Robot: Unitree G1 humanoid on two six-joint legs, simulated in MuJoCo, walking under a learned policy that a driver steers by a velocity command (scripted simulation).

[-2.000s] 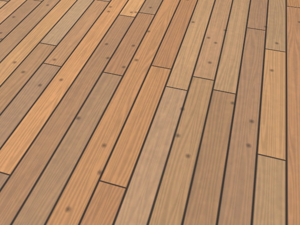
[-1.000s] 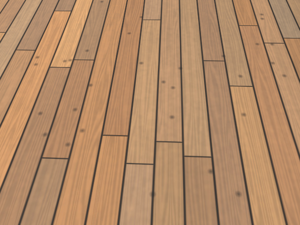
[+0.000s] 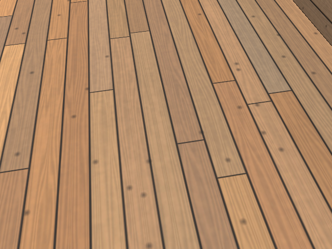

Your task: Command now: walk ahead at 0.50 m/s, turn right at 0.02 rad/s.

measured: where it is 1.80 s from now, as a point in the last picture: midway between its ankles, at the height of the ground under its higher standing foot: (175, 222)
